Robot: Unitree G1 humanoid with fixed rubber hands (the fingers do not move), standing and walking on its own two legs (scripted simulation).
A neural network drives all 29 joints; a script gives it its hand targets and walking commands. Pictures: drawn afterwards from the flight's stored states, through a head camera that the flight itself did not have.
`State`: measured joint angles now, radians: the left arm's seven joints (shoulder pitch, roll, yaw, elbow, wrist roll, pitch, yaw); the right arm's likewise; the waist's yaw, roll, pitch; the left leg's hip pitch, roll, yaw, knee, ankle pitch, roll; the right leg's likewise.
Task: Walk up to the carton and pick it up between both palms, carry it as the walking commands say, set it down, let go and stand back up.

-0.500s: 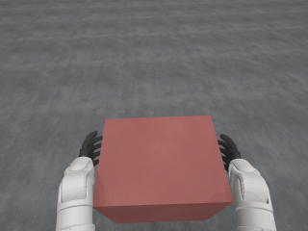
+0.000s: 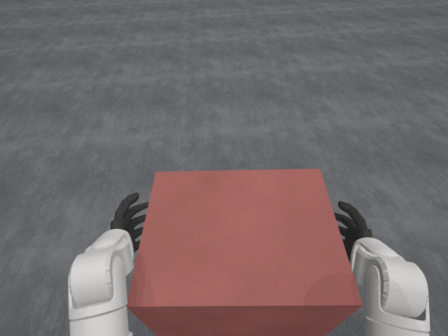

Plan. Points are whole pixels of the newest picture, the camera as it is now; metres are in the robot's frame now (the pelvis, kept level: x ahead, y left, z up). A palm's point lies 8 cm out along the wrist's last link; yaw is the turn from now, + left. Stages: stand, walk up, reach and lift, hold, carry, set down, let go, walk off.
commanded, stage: carry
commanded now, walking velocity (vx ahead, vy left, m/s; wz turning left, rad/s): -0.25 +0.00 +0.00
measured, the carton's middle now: (238, 261) +0.25 +0.00 +0.00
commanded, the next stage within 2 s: none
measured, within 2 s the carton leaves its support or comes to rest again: neither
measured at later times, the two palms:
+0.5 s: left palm out of the picture +0.08 +0.19 +0.09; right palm out of the picture +0.08 -0.18 +0.07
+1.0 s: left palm out of the picture -0.11 +0.18 +0.09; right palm out of the picture -0.10 -0.19 +0.09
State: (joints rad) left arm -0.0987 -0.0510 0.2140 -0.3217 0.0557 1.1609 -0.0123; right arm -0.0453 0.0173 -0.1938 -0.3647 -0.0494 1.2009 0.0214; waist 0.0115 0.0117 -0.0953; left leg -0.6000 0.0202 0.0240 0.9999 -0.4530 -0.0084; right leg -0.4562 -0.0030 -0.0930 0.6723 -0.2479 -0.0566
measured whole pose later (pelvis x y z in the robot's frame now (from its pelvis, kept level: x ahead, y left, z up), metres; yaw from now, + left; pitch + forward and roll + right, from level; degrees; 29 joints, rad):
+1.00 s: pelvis -0.34 -0.03 +0.01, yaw +1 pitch +2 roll +0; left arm -0.05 -0.02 0.24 -0.41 0.04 1.16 -0.06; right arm 0.01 0.09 -0.17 -0.44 -0.09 1.17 0.02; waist 0.03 0.00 -0.09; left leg -0.43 0.06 0.07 0.62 -0.22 -0.01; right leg -0.51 -0.02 -0.05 0.97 -0.41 0.02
